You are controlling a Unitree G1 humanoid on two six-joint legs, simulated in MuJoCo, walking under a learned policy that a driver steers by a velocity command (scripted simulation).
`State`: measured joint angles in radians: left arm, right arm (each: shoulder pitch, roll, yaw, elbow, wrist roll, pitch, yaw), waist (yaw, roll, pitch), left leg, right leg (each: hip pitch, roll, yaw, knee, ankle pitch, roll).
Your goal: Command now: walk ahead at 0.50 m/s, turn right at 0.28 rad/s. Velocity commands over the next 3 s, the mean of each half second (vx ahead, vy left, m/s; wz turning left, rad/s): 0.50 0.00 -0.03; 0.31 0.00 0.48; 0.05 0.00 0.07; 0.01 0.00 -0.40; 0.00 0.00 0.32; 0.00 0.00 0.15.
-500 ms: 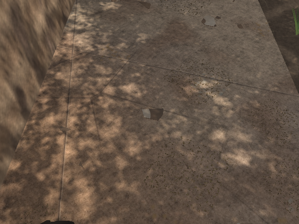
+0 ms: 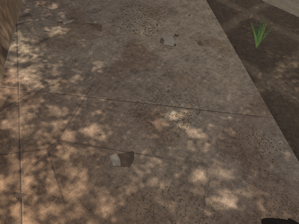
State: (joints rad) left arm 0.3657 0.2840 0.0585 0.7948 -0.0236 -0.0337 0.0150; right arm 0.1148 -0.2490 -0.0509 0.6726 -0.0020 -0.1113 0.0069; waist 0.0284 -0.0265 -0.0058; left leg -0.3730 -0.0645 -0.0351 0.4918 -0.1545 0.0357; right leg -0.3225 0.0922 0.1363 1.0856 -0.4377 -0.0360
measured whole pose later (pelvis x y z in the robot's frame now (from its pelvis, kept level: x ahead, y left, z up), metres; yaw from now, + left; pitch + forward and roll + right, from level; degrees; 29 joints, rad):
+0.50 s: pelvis +0.25 -0.06 +0.01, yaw +1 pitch +2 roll +0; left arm 0.13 0.25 0.03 0.70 0.01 -0.08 -0.02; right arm 0.37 -0.30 -0.05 0.85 0.03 -0.07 0.00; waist -0.04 0.03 0.02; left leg -0.39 0.02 -0.06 1.09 -0.39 0.01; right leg -0.32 0.00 -0.05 0.47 -0.18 -0.03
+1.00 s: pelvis +0.44 -0.01 -0.01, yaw +18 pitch +2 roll -1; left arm 0.15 0.31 0.05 0.77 0.00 -0.03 0.02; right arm 0.13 -0.30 -0.07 0.64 0.00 -0.01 0.03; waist 0.00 -0.01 0.09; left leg -0.46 -0.08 -0.02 0.52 -0.09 0.09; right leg -0.45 -0.01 0.03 1.21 -0.50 0.05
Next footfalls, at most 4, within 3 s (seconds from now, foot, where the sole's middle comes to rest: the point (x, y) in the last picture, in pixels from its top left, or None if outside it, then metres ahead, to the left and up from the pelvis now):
0.38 right None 0.33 -0.16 -0.77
0.86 left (136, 208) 0.56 0.10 -0.77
1.32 right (188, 199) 0.62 -0.14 -0.77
1.86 right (196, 206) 0.59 -0.17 -0.77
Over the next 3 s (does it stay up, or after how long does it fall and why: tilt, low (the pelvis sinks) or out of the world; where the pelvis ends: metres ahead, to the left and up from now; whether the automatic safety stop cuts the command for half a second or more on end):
stays up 0.53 -0.07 0.00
